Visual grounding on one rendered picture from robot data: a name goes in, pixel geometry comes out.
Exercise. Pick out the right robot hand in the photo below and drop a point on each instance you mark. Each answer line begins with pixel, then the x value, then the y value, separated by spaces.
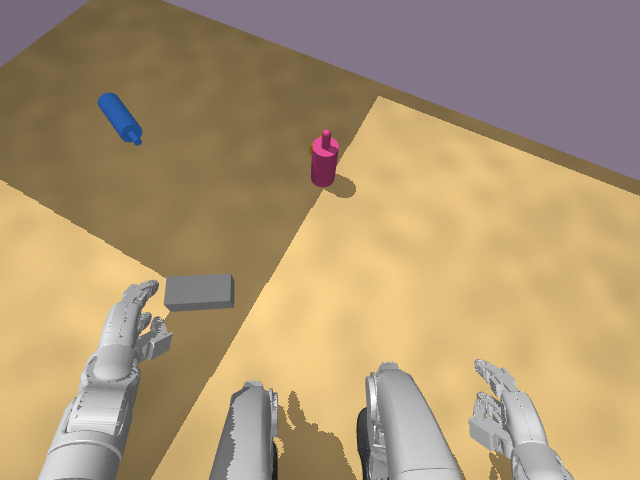
pixel 514 419

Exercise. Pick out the right robot foot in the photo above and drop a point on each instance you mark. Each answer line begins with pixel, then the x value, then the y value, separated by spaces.
pixel 363 443

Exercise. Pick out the right robot arm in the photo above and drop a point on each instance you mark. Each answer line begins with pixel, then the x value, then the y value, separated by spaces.
pixel 535 461

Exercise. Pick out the left robot hand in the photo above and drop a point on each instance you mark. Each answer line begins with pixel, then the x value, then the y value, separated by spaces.
pixel 125 322

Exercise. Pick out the left robot arm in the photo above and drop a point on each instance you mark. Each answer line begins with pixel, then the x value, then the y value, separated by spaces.
pixel 90 439

